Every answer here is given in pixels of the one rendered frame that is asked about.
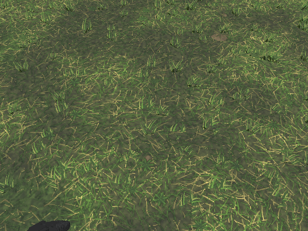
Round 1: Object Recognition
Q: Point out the left robot hand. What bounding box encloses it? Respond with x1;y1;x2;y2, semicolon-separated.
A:
27;220;70;231

